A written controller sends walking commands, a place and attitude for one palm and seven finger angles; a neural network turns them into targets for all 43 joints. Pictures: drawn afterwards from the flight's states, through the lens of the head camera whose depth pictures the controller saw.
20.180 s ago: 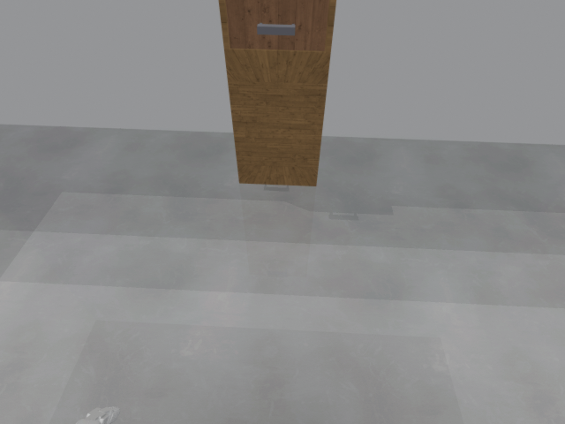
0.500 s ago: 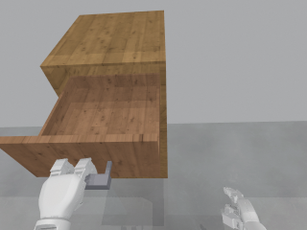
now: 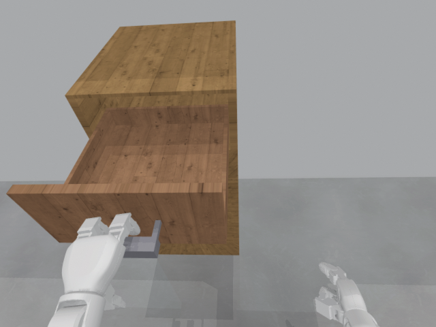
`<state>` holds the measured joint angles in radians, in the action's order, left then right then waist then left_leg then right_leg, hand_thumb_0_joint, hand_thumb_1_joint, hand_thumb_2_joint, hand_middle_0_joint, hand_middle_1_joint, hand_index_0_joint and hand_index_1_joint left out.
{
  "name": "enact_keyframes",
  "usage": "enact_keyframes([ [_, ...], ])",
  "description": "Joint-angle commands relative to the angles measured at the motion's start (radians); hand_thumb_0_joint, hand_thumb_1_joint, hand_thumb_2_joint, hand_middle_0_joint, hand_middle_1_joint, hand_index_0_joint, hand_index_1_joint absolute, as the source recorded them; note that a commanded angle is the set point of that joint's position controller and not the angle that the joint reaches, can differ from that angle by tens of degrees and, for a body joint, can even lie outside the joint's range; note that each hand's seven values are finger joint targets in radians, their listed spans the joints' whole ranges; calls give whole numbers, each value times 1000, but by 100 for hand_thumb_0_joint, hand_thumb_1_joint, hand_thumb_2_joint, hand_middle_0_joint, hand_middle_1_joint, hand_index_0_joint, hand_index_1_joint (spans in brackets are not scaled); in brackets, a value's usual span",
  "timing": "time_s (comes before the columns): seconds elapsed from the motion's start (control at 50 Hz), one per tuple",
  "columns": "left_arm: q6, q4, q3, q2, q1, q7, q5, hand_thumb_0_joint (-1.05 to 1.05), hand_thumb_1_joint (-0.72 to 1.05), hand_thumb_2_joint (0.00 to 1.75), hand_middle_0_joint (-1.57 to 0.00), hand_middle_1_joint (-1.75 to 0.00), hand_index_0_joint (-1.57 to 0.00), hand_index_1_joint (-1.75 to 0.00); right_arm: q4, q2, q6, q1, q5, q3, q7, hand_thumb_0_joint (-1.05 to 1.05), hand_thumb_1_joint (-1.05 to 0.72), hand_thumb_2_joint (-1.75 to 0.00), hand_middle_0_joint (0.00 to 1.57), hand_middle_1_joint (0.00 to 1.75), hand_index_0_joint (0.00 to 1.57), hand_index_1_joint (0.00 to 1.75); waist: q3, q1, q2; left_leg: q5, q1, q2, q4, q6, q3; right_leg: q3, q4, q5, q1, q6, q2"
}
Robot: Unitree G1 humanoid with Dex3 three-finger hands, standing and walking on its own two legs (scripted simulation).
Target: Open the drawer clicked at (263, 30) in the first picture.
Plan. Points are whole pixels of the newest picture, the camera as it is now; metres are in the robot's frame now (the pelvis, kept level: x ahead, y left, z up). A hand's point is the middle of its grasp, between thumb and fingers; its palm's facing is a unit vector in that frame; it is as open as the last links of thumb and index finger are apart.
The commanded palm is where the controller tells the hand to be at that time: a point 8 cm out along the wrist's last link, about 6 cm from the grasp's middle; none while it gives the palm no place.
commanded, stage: lift the hand off the handle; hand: left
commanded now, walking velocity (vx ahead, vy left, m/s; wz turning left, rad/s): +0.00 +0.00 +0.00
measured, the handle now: (123, 235) +0.26 +0.21 +0.05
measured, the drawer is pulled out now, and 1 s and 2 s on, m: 0.29 0.28 0.28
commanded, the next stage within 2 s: draw the hand back to the body in 1.66 s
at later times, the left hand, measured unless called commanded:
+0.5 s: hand (115, 259) +0.22 +0.21 +0.04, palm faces +0.04 -0.12 -0.99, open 13.5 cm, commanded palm +0.19 +0.22 +0.10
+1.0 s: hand (99, 240) +0.22 +0.22 +0.10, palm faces +0.09 -0.14 -0.99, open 13.4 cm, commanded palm +0.19 +0.22 +0.17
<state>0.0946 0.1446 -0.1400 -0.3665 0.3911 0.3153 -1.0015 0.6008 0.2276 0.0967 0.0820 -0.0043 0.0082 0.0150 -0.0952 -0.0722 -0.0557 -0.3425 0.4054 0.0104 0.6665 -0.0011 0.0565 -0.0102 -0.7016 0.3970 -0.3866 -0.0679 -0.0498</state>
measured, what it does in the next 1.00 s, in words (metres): stands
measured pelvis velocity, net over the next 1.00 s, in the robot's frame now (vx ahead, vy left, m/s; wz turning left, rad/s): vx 0.00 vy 0.02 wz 0.03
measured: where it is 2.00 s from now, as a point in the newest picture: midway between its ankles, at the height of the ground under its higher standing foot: outside the picture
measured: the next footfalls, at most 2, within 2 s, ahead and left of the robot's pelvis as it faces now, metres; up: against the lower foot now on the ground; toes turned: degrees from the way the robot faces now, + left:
none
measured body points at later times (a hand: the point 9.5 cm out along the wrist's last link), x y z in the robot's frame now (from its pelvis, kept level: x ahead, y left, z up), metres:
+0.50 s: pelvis -0.01 +0.00 +0.00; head -0.01 -0.04 +0.45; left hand +0.21 +0.22 +0.09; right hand +0.21 -0.20 -0.10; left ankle +0.00 +0.12 -0.72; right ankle -0.02 -0.07 -0.72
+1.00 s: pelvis +0.00 +0.02 +0.02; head -0.01 -0.03 +0.46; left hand +0.21 +0.22 +0.15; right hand +0.24 -0.17 -0.08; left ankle +0.00 +0.12 -0.72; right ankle -0.02 -0.07 -0.72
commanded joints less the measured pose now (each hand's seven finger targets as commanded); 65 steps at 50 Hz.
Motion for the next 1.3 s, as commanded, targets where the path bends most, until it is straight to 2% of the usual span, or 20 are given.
enact_keyframes([
  [0.0, 26, 144, 190, -168, -78, 52, -5, 0, -50, 30, -30, -120, -30, -120, -153, 86, -52, -155, -3, -30, 13, 0, -90, -90, 20, 30, 20, 30, -102, -23, 62, 198, -75, -57, -51, 28, -33, 85, 149, -353, 48, 41, 28],
  [0.02, 22, 142, 189, -166, -85, 52, -9, 0, -50, 30, -30, -120, -30, -120, -153, 85, -54, -158, -2, -30, 14, 0, -90, -90, 20, 30, 20, 30, -106, -28, 50, 196, -74, -58, -53, 28, -32, 87, 148, -339, 46, 39, 28],
  [0.04, 27, 144, 25, -14, -45, 40, -5, 0, -50, 30, -30, -120, -30, -120, -166, 78, -60, -155, -10, -32, 0, 0, -90, -90, 20, 30, 20, 30, -94, -14, 64, 206, -79, -59, -45, 31, -37, 66, 138, -351, 29, 43, 33],
  [0.12, 21, 160, 114, -125, -128, 47, -20, 0, -50, 30, -30, -120, -30, -120, -157, 89, -59, -152, -10, -37, 4, 0, -90, -90, 20, 30, 20, 30, -131, -18, 79, 190, -72, -57, -46, 31, -33, 81, 145, -329, 43, 45, 37],
  [0.18, 28, 99, 60, -81, -216, 48, -51, 0, -50, 30, -30, -120, -30, -120, -139, 84, -60, -148, -11, -35, 6, 0, -90, -90, 20, 30, 20, 30, -98, 3, 89, 170, -74, -57, -42, 31, -39, 72, 149, -278, -6, 42, 34],
  [0.24, 30, 106, 44, -76, -266, 47, -47, 0, -50, 30, -30, -120, -30, -120, -133, 83, -60, -148, -8, -41, 9, 0, -90, -90, 20, 30, 20, 30, -134, 3, 51, 171, -100, -54, -46, 33, -40, 64, 149, -253, 1, 38, 31],
  [0.3, 40, 61, 60, -101, -316, 36, -35, 0, -50, 30, -30, -120, -30, -120, -124, 85, -58, -150, -4, -37, 20, 0, -90, -90, 20, 30, 20, 30, -115, 10, 100, 155, -88, -55, -51, 35, -43, 66, 165, -236, 7, 44, 33],
  [0.34, 37, 44, 37, -84, -358, 31, -36, 0, -50, 30, -30, -120, -30, -120, -117, 82, -60, -152, -5, -35, 24, 0, -90, -90, 20, 30, 20, 30, -112, 10, 93, 147, -84, -57, -55, 37, -43, 71, 167, -229, 4, 45, 36],
  [0.44, 37, 152, 72, -129, -351, 11, -10, 0, -50, 30, -30, -120, -30, -120, -129, 76, -61, -169, -2, -31, 30, 0, -90, -90, 20, 30, 20, 30, -177, -21, 54, 209, -130, -59, -75, 39, -41, 69, 168, -313, 87, 43, 42],
  [0.64, 51, 221, 72, -139, -395, -46, 15, 0, -50, 30, -30, -120, -30, -120, -129, 76, -59, -187, 7, -20, 23, 0, -90, -90, 20, 30, 20, 30, -100, -13, 70, 228, -191, -48, -130, 39, -47, 47, 224, -262, 85, 42, 33],
  [0.72, 51, 315, 86, -161, -383, -65, 16, 0, -50, 30, -30, -120, -30, -120, -140, 73, -59, -195, 6, -17, 18, 0, -90, -90, 20, 30, 20, 30, -159, -32, 12, 287, -242, -48, -143, 39, -44, 40, 221, -318, 135, 36, 35],
  [0.76, 51, 335, 56, -135, -397, -77, 26, 0, -50, 30, -30, -120, -30, -120, -140, 72, -58, -197, 7, -17, 15, 0, -90, -90, 20, 30, 20, 30, -135, -23, 18, 298, -255, -47, -151, 40, -48, 30, 231, -322, 126, 38, 32],
  [0.8, 59, 328, 103, -186, -411, -87, 35, 0, -50, 30, -30, -120, -30, -120, -135, 78, -52, -209, 12, -14, 17, 0, -90, -90, 20, 30, 20, 30, -120, -22, 23, 292, -258, -42, -163, 36, -50, 39, 250, -315, 145, 35, 30],
  [0.84, 67, 322, 93, -174, -398, -100, 31, 0, -50, 30, -30, -120, -30, -120, -131, 73, -49, -210, 11, -12, 14, 0, -90, -90, 20, 30, 20, 30, -105, -26, 49, 304, -260, -43, -172, 39, -51, 35, 257, -329, 150, 37, 30],
  [0.92, 71, 404, 93, -183, -431, -127, 41, 0, -50, 30, -30, -120, -30, -120, -142, 74, -48, -223, 17, -4, 5, 0, -90, -90, 20, 30, 20, 30, -149, -34, 3, 344, -293, -38, -185, 36, -53, 26, 255, -351, 185, 35, 33],
  [1.02, 75, 457, 83, -171, -392, -156, 56, 0, -50, 30, -30, -120, -30, -120, -147, 70, -45, -232, 18, 2, -13, 0, -90, -90, 20, 30, 20, 30, -129, -37, 4, 378, -305, -30, -202, 32, -61, 11, 261, -358, 193, 31, 28],
  [1.06, 93, 453, 61, -152, -379, -171, 49, 0, -50, 30, -30, -120, -30, -120, -141, 74, -32, -239, 18, -2, -20, 0, -90, -90, 20, 30, 20, 30, -113, -35, 16, 387, -310, -29, -212, 30, -59, 10, 272, -368, 196, 33, 27],
  [1.14, 145, 397, 72, -187, -445, -212, 57, 0, -50, 30, -30, -120, -30, -120, -129, 76, -12, -262, 29, 10, -23, 0, -90, -90, 20, 30, 20, 30, -56, -26, 40, 333, -288, -23, -245, 29, -58, 15, 301, -313, 204, 37, 29],
  [1.22, 175, 414, 87, -221, -497, -256, 61, 0, -50, 30, -30, -120, -30, -120, -143, 76, -10, -284, 33, 23, -26, 0, -90, -90, 20, 30, 20, 30, -121, -43, 36, 341, -296, -27, -252, 34, -55, 20, 293, -323, 267, 40, 37],
  [1.28, 176, 444, 102, -239, -487, -291, 86, 0, -50, 30, -30, -120, -30, -120, -143, 80, 0, -294, 37, 19, -31, 0, -90, -90, 20, 30, 20, 30, -110, -41, 21, 380, -304, -30, -260, 31, -52, 22, 297, -387, 288, 43, 36],
])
